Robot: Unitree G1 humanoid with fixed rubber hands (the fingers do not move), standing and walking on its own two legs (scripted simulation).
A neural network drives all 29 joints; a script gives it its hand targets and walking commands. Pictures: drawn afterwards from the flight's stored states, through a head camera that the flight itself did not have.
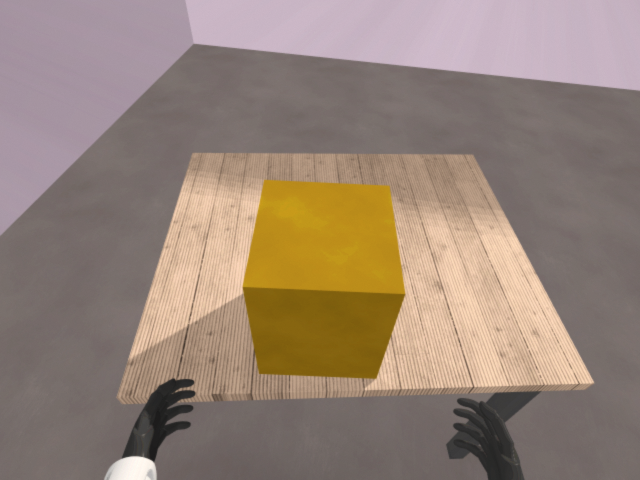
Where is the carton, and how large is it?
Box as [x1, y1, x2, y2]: [243, 180, 404, 378]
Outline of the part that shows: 264,180 243,282 244,297 259,373 375,378 404,296 404,288 389,186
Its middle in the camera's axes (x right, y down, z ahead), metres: +0.00 +0.06 +0.64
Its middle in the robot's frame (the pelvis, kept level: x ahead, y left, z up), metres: +0.42 +0.03 -0.04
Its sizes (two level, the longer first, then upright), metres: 0.210 0.200 0.250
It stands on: a table, 0.62 m high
